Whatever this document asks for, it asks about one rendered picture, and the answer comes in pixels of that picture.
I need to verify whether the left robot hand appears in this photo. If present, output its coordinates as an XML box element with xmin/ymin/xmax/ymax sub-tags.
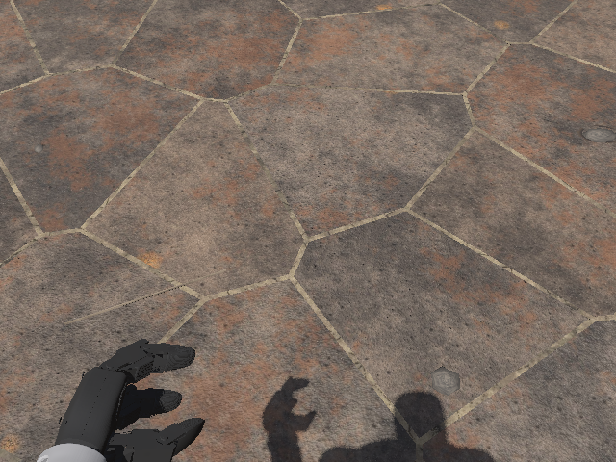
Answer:
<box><xmin>54</xmin><ymin>339</ymin><xmax>205</xmax><ymax>462</ymax></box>

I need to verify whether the robot left forearm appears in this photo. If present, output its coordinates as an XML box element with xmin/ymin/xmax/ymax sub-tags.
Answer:
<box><xmin>37</xmin><ymin>443</ymin><xmax>107</xmax><ymax>462</ymax></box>

